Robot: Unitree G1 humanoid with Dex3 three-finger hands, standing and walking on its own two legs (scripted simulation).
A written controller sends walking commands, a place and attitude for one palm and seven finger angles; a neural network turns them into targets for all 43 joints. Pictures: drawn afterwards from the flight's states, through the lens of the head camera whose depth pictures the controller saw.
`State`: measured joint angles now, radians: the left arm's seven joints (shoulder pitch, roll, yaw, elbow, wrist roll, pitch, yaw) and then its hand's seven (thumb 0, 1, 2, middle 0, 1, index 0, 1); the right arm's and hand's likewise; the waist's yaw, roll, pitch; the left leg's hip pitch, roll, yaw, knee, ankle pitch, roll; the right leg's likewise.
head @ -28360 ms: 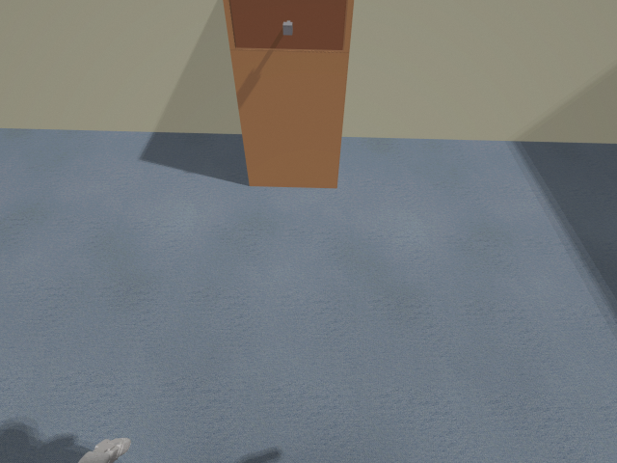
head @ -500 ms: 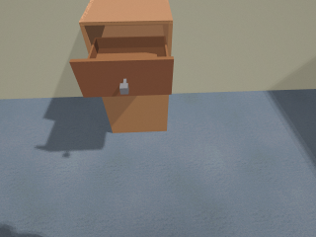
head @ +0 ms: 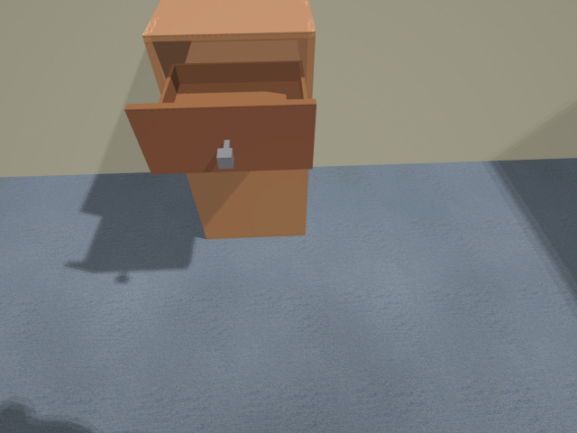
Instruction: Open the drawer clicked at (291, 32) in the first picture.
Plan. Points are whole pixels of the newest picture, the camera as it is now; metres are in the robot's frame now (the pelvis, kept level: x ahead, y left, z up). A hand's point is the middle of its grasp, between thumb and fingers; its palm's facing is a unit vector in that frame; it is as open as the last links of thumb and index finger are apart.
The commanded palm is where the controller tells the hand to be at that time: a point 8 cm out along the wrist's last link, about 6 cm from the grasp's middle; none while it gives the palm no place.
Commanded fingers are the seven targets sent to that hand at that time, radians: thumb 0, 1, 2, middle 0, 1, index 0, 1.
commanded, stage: look to check the result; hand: left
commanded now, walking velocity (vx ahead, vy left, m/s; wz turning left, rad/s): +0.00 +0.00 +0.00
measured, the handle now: (226, 153) +0.65 +0.17 -0.02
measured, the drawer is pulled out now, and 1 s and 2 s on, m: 0.30 0.30 0.30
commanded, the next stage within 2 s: stand and wait in 0.16 s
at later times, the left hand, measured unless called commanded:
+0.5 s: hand out of the picture +0.04 +0.20 -0.17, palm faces +0.01 -0.97 -0.26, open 7.4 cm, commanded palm none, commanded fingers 0.00 0.90 0.90 -0.20 -0.30 -0.20 -0.30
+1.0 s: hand out of the picture +0.08 +0.22 -0.16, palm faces +0.00 -0.95 -0.31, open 7.4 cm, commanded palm none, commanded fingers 0.00 0.90 0.90 -0.20 -0.30 -0.20 -0.30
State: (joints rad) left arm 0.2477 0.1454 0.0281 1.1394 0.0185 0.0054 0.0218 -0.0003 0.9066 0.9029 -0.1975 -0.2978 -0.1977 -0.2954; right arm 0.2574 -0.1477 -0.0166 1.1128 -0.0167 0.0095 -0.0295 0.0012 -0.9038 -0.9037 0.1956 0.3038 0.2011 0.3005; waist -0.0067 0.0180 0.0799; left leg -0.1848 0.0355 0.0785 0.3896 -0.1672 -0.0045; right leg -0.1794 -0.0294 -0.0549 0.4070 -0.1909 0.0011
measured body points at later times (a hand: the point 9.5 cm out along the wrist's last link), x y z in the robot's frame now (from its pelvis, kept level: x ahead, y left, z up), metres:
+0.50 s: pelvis +0.00 -0.01 +0.00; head +0.02 -0.02 +0.45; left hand +0.04 +0.25 -0.15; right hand +0.02 -0.25 -0.16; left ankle +0.03 +0.12 -0.74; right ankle +0.02 -0.12 -0.74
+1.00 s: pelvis +0.01 -0.01 +0.00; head +0.03 -0.02 +0.45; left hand +0.08 +0.27 -0.13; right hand +0.07 -0.29 -0.15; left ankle +0.03 +0.12 -0.74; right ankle +0.02 -0.12 -0.74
